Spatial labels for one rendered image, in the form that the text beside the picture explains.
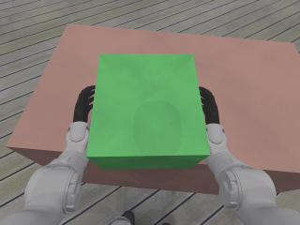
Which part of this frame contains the robot right hand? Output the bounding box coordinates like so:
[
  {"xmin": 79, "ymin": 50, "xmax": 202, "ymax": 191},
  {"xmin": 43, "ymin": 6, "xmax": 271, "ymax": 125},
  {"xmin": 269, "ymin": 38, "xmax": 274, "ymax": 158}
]
[{"xmin": 199, "ymin": 86, "xmax": 220, "ymax": 125}]

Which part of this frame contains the left robot upper arm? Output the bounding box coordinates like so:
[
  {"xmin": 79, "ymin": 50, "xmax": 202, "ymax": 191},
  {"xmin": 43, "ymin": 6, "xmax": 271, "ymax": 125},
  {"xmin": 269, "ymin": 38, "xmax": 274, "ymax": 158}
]
[{"xmin": 0, "ymin": 167, "xmax": 82, "ymax": 225}]

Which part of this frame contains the carton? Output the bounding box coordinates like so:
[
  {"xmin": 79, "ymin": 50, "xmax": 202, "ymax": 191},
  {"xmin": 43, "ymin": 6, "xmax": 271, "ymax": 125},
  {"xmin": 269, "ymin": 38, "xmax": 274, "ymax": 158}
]
[{"xmin": 86, "ymin": 53, "xmax": 210, "ymax": 170}]

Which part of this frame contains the robot left shin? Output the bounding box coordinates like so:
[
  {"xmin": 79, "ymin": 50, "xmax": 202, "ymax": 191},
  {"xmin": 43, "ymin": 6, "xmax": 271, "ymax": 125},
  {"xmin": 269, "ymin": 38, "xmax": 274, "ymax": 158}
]
[{"xmin": 115, "ymin": 217, "xmax": 130, "ymax": 223}]

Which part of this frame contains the robot left hand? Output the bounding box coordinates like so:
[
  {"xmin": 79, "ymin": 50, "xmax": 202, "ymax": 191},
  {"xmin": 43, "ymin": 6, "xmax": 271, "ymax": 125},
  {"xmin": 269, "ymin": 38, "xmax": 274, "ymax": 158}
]
[{"xmin": 73, "ymin": 85, "xmax": 96, "ymax": 123}]

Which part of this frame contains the pedestal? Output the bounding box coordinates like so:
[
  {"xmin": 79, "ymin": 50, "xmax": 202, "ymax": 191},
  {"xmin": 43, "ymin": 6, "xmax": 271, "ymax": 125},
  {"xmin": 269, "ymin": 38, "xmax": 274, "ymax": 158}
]
[{"xmin": 6, "ymin": 23, "xmax": 300, "ymax": 195}]

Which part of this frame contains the robot right forearm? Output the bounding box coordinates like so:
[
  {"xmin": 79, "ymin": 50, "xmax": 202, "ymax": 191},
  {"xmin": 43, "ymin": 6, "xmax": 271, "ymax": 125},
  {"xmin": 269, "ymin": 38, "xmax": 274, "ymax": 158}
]
[{"xmin": 205, "ymin": 123, "xmax": 277, "ymax": 202}]

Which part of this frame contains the robot left forearm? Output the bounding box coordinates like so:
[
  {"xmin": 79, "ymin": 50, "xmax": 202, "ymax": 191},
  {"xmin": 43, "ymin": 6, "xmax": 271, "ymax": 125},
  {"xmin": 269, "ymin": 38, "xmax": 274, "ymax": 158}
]
[{"xmin": 23, "ymin": 121, "xmax": 90, "ymax": 206}]

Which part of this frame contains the left robot foot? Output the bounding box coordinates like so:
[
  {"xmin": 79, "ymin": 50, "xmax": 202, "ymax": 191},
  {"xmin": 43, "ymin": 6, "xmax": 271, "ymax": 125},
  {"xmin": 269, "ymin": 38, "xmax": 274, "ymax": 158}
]
[{"xmin": 123, "ymin": 210, "xmax": 135, "ymax": 225}]

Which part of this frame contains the right robot upper arm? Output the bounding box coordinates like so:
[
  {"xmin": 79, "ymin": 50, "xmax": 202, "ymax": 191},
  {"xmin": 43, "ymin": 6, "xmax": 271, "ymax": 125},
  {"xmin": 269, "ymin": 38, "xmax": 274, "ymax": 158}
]
[{"xmin": 218, "ymin": 168, "xmax": 300, "ymax": 225}]

